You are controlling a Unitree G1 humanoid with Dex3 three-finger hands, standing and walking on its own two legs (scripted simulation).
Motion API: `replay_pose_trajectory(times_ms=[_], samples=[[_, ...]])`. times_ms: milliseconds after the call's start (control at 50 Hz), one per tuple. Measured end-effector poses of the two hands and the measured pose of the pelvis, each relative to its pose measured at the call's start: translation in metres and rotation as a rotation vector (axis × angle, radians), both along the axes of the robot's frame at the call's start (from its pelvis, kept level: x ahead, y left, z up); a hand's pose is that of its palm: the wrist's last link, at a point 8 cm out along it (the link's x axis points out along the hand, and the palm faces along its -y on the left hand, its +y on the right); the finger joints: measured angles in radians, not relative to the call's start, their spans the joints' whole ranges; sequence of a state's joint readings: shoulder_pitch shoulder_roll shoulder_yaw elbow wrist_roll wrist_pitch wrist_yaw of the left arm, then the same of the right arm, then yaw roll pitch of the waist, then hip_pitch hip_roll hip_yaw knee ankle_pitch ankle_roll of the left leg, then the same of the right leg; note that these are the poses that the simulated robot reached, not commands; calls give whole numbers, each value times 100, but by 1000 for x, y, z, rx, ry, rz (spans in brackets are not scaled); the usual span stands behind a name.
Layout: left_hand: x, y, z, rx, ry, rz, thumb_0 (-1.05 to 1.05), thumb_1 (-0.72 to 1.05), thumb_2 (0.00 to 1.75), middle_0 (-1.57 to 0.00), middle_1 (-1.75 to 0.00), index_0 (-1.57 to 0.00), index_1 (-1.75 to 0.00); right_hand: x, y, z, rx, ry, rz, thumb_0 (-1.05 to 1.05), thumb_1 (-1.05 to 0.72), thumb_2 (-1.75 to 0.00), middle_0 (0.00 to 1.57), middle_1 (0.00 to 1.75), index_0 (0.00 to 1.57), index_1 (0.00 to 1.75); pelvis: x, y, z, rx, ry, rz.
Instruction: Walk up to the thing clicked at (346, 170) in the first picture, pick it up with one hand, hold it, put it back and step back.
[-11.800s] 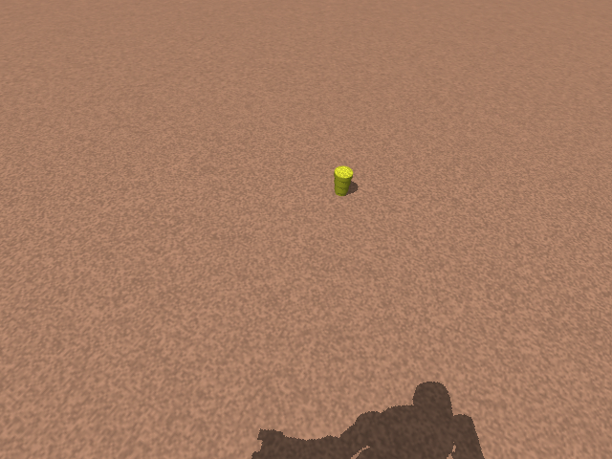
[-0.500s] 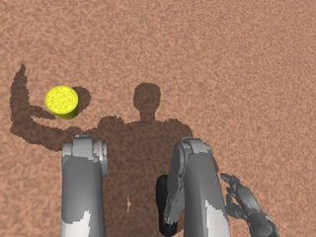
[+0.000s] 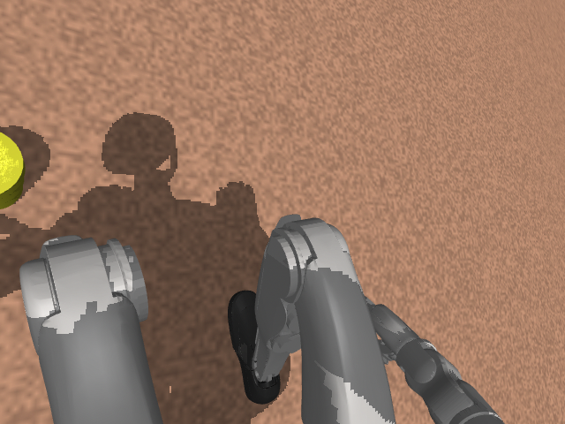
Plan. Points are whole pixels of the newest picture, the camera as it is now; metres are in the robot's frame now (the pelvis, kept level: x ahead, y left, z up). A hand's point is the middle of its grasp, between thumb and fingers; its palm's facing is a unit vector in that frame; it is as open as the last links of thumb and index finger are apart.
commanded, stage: close in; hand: left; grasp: from the side
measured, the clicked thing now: out of the picture +0.43 +0.28 -0.22
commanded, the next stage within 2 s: rest palm in 0.38 s
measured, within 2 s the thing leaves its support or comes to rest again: leaves its support in 1.74 s
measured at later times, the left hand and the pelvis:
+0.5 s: hand out of the picture +0.40 +0.28 -0.18, palm faces +0.29 -0.96 +0.05, open 17.3 cm; pelvis -0.01 +0.01 -0.01, yaw -2 degrees
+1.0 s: hand out of the picture +0.41 +0.28 -0.18, palm faces +0.31 -0.95 -0.01, open 11.8 cm; pelvis -0.01 +0.01 -0.01, yaw -3 degrees
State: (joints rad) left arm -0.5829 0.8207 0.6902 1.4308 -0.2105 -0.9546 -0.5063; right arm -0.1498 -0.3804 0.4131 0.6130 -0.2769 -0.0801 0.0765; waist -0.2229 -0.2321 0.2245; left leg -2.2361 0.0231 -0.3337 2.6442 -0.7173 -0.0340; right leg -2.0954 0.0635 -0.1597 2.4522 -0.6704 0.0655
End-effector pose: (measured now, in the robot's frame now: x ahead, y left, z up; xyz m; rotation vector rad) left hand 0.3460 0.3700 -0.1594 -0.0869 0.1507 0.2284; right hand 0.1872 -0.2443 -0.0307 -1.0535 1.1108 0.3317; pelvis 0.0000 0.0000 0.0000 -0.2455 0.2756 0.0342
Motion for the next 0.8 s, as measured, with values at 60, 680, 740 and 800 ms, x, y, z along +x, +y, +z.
replay_pose_trajectory(times_ms=[60, 680, 740, 800], samples=[[3, -10, -6, 1, -33, 42, -2, -59, 5, -6, -11, -6, -11, -4, 2, 1, -16, 13, 24, 0, -94, -91, 21, 30, 20, 31, -3, 0, -4, -7, -31, -5], [13, -41, -30, 94, -61, 86, -1, -34, 17, -8, -8, -6, -9, -35, 9, 11, -128, 142, 52, 0, -90, -90, 20, 30, 20, 30, -10, 11, -8, -70, -100, -31], [13, -41, -30, 102, -64, 84, -1, -25, 21, -13, -13, -11, -13, -34, 10, 9, -126, 152, 57, 0, -90, -90, 20, 30, 20, 30, -10, 11, -8, -71, -99, -30], [15, -44, -29, 95, -70, 92, -1, -16, 27, -19, -18, -17, -19, -31, 12, 8, -121, 150, 62, 0, -90, -90, 20, 30, 20, 30, -10, 11, -8, -71, -100, -30]])
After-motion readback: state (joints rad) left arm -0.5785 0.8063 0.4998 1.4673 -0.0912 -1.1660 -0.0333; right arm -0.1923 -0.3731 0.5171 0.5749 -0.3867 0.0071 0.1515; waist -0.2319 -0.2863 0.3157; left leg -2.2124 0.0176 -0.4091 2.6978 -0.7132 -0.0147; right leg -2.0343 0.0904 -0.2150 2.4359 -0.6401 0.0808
